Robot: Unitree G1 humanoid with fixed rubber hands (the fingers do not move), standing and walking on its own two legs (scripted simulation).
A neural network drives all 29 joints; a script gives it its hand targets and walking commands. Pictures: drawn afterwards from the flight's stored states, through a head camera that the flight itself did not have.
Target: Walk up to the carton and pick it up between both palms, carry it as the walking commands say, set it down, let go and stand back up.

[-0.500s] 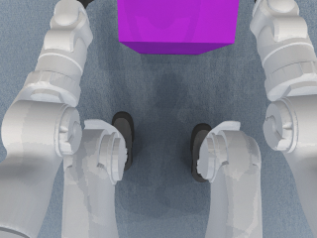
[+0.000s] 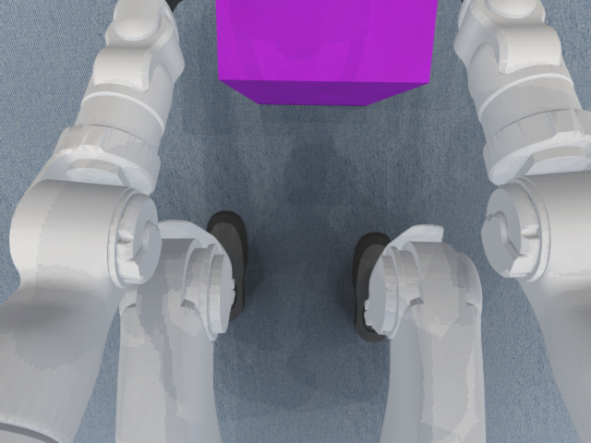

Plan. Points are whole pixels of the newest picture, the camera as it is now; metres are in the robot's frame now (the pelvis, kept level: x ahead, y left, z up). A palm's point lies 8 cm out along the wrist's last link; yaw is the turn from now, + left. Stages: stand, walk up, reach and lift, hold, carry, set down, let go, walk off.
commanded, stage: reach and lift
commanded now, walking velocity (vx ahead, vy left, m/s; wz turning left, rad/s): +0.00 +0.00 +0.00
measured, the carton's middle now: (317, 24) +0.54 -0.01 -0.24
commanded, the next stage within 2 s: none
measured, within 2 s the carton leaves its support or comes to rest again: leaves its support in 1.02 s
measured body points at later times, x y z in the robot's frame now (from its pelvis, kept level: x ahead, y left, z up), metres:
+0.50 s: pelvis +0.00 +0.00 +0.00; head +0.38 -0.01 +0.24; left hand +0.57 +0.13 -0.18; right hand +0.58 -0.14 -0.17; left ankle +0.13 +0.14 -0.36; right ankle +0.10 -0.13 -0.36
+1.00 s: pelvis +0.01 +0.01 +0.00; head +0.38 -0.01 +0.25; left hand +0.56 +0.14 -0.18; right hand +0.58 -0.13 -0.16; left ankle +0.13 +0.15 -0.36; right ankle +0.10 -0.13 -0.36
